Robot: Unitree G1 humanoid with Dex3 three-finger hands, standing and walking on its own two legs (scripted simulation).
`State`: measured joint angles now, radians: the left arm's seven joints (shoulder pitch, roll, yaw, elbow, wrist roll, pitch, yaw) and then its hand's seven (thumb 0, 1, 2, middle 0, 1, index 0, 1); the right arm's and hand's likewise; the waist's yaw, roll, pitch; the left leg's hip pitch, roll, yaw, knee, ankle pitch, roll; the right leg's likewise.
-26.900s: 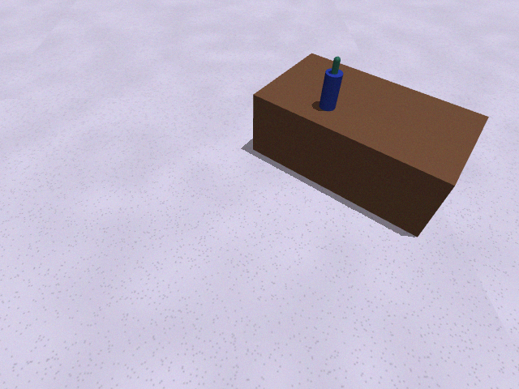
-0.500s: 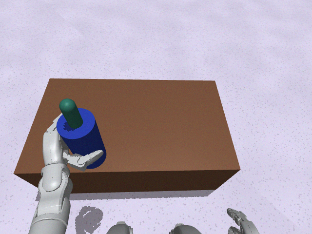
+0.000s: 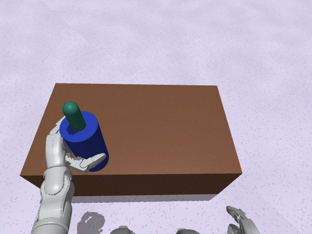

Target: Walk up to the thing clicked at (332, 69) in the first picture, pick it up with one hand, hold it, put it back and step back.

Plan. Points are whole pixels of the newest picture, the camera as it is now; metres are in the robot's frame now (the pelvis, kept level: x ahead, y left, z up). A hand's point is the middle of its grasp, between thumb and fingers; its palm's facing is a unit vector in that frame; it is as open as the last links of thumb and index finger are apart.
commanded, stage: hold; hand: left
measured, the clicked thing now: (84, 137) +0.33 +0.16 +0.07
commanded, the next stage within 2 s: none
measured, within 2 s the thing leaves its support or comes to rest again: neither
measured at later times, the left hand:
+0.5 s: hand (84, 147) +0.32 +0.17 +0.04, palm faces +0.18 -0.98 -0.02, open 11.0 cm
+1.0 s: hand (84, 148) +0.32 +0.17 +0.04, palm faces +0.18 -0.98 -0.01, open 11.0 cm
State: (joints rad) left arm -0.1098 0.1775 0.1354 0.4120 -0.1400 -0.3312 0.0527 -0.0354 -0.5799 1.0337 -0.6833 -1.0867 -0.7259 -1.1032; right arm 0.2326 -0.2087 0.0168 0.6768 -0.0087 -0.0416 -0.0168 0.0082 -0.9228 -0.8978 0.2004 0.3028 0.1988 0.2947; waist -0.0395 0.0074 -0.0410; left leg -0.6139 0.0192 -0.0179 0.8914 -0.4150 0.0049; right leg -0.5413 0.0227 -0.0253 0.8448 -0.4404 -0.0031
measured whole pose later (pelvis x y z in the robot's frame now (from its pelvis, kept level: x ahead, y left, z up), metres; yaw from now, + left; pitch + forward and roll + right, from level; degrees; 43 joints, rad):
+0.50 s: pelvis -0.01 +0.00 +0.00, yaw +0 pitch +6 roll -1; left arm -0.11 0.17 0.13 0.42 -0.14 -0.33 0.05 -0.04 -0.58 1.03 -0.68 -1.10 -0.72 -1.11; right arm 0.22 -0.21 0.02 0.68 -0.01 -0.06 -0.02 0.01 -0.92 -0.90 0.20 0.30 0.20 0.29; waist -0.03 0.01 -0.03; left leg -0.58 0.02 -0.02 0.86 -0.39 0.00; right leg -0.52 0.02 -0.03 0.83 -0.42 -0.01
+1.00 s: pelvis -0.01 -0.01 +0.00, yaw +0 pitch +6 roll -1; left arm -0.10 0.17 0.13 0.42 -0.14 -0.33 0.04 -0.04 -0.58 1.03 -0.68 -1.09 -0.72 -1.11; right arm 0.22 -0.21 0.02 0.69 -0.01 -0.07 -0.03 0.01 -0.93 -0.90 0.20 0.30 0.20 0.29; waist -0.03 0.00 -0.04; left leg -0.58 0.02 -0.02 0.85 -0.39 0.00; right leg -0.51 0.02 -0.03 0.82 -0.42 -0.01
